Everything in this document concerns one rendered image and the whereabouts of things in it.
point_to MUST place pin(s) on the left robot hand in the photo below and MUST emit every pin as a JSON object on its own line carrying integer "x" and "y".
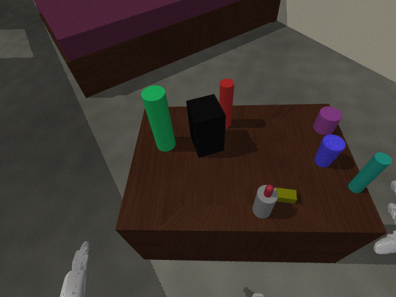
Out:
{"x": 75, "y": 281}

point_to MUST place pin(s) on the right robot hand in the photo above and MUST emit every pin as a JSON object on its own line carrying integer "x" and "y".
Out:
{"x": 387, "y": 245}

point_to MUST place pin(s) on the bed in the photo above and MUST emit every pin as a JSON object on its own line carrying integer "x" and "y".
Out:
{"x": 108, "y": 42}

